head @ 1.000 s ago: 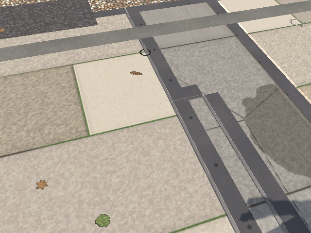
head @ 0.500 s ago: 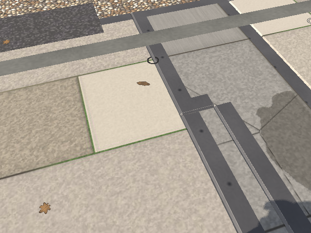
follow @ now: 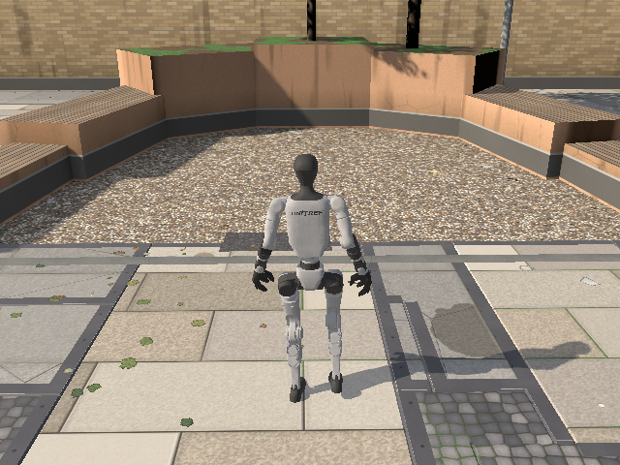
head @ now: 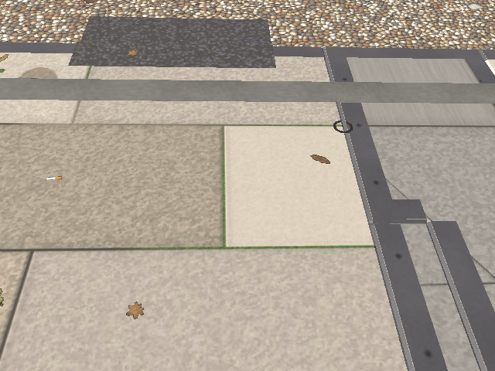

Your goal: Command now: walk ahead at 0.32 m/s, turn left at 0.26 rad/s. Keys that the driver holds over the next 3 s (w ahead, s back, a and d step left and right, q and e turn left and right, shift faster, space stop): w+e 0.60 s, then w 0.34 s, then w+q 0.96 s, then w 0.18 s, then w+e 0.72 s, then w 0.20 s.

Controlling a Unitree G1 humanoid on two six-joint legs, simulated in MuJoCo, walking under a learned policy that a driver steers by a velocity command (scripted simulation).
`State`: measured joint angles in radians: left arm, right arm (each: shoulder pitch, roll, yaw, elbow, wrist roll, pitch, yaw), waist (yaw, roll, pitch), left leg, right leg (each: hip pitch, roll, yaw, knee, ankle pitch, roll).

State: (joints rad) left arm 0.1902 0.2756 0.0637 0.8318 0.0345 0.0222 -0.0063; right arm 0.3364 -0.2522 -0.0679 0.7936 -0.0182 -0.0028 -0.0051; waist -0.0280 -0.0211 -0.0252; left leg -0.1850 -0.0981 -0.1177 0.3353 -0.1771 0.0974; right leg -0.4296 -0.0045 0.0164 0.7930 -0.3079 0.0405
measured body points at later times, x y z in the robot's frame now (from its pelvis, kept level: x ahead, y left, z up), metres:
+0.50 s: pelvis +0.18 -0.05 +0.00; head +0.21 -0.08 +0.44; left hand +0.17 +0.21 -0.13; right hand +0.33 -0.32 -0.11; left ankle +0.33 +0.07 -0.70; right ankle +0.06 -0.12 -0.75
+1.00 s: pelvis +0.44 -0.08 +0.00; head +0.47 -0.09 +0.45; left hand +0.70 +0.07 -0.11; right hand +0.32 -0.31 -0.14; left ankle +0.41 +0.02 -0.75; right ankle +0.52 -0.25 -0.71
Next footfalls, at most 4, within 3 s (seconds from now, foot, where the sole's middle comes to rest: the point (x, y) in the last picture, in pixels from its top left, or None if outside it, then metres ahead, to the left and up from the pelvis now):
0.18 right None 0.10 -0.12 -0.79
0.64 left None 0.45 0.01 -0.79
1.14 right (336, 335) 0.62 -0.27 -0.79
1.66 left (271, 246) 0.92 -0.10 -0.79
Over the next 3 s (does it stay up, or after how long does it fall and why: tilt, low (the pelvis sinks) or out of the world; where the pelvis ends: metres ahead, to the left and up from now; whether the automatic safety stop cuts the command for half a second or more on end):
stays up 1.50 -0.09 0.00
